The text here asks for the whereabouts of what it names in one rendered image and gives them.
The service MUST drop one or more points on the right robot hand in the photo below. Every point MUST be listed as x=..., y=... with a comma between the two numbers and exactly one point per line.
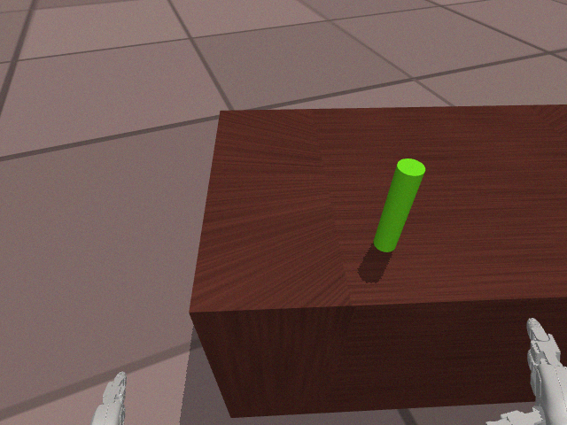
x=548, y=381

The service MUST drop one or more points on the can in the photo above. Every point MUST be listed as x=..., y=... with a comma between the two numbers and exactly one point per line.
x=405, y=184

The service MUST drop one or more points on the left robot hand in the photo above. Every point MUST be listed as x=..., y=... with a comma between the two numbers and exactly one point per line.
x=112, y=411

